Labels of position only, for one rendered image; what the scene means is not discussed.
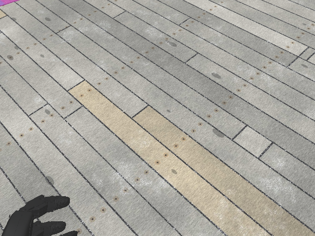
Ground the robot left hand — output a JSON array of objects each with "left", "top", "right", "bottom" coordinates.
[{"left": 1, "top": 195, "right": 78, "bottom": 236}]

